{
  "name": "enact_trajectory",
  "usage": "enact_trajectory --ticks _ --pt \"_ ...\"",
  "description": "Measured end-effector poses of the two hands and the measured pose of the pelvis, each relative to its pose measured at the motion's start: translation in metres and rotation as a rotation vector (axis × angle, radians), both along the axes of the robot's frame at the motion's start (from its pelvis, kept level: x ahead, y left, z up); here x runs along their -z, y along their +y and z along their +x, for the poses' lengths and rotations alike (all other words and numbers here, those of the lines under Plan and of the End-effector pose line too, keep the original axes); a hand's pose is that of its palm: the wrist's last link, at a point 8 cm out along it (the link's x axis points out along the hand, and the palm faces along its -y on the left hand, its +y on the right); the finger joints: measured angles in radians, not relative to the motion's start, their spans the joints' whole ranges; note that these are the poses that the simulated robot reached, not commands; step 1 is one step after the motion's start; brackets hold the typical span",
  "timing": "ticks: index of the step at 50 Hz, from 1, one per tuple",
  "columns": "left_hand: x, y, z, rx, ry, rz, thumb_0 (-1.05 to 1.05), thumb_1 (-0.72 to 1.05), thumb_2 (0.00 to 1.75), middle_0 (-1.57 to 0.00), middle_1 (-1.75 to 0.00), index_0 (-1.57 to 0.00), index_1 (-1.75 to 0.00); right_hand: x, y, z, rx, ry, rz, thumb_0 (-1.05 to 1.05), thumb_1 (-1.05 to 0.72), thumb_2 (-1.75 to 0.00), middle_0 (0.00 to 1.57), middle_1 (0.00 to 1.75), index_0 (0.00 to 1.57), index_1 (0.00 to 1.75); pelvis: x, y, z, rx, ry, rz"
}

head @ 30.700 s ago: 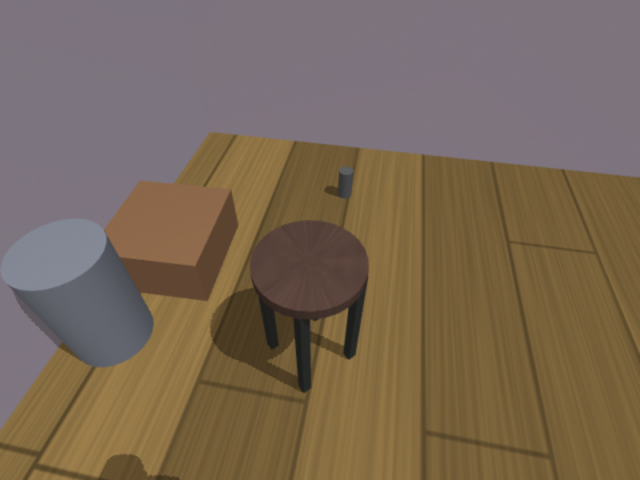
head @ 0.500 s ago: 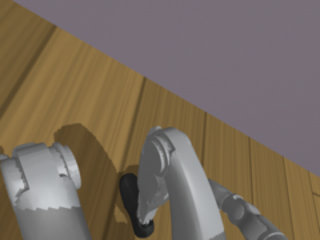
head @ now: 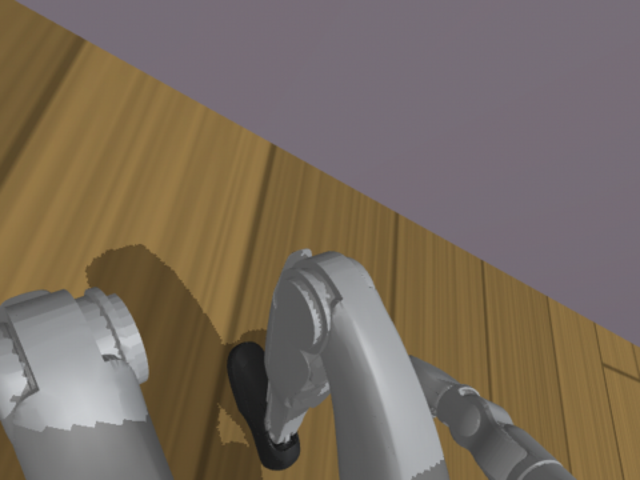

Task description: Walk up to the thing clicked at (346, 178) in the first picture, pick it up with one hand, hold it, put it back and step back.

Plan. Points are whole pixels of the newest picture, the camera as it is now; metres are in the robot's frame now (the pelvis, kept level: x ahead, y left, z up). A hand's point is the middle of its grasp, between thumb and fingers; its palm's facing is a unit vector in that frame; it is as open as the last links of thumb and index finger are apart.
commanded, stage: close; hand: left
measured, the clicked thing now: out of the picture +0.41 +0.32 -0.20
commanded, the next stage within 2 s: settle in 0.12 s
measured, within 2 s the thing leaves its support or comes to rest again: leaves its support in 0.28 s
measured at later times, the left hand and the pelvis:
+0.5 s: hand out of the picture +0.40 +0.31 -0.15, palm faces +0.42 -0.91 +0.01, open 9.7 cm; pelvis +0.00 +0.00 +0.01, yaw +0 degrees
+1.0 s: hand out of the picture +0.38 +0.34 -0.04, palm faces +0.41 -0.91 -0.02, open 9.7 cm; pelvis +0.01 -0.01 +0.03, yaw +4 degrees
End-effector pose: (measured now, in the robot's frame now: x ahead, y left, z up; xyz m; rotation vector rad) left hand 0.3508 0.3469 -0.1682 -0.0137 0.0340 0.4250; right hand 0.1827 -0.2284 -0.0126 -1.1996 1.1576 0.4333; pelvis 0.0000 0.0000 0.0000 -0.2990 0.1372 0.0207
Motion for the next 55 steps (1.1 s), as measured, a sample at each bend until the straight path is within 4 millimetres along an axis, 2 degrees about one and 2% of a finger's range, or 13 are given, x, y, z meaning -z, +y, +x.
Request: enact_trajectory --ticks 11,19,26,33,43,55 --pt "0.0 0.003 0.006 -0.014 -0.005 -0.001 0.04 -0.07 0.74 -0.75 -0.87 -0.66 -0.86 -0.002 -0.001 -0.005 0.02 0.018 -0.015 0.0 -0.87 -0.89 0.21 0.3 0.21 0.3 -0.002 0.002 0.001 0.002 0.008 -0.007" --pt "-0.004 0.002 0.01 -0.009 -0.013 0.003 0.05 -0.18 0.9 -0.74 -0.99 -0.66 -0.98 -0.002 -0.002 -0.004 0.03 0.017 -0.013 0.0 -0.88 -0.9 0.21 0.3 0.21 0.3 -0.003 0.001 0.001 0.001 0.013 -0.007" --pt "-0.018 0.007 0.008 -0.005 -0.037 0.017 0.04 -0.23 0.97 -0.74 -1.05 -0.66 -1.03 -0.002 -0.002 -0.001 0.055 0.004 0.006 0.0 -0.89 -0.9 0.21 0.3 0.21 0.3 -0.006 0.0 0.001 -0.004 0.03 0.0" --pt "-0.043 0.016 0.002 -0.005 -0.061 0.038 0.04 -0.26 1.02 -0.74 -1.07 -0.66 -1.05 -0.001 -0.004 0.006 0.094 -0.022 0.05 0.0 -0.89 -0.9 0.21 0.3 0.21 0.3 -0.01 -0.003 0.003 -0.015 0.063 0.014" --pt "-0.092 0.025 -0.007 -0.003 -0.091 0.052 0.04 -0.27 1.03 -0.75 -1.06 -0.67 -1.04 0.004 -0.004 0.022 0.181 -0.082 0.152 0.0 -0.89 -0.89 0.21 0.3 0.21 0.3 -0.019 -0.006 0.007 -0.036 0.14 0.041" --pt "-0.148 0.03 -0.021 0.003 -0.052 0.067 0.04 -0.28 1.04 -0.76 -1.04 -0.69 -1.02 0.019 -0.001 0.033 0.329 -0.106 0.285 0.0 -0.88 -0.89 0.21 0.3 0.21 0.3 -0.037 -0.012 0.013 -0.072 0.249 0.083"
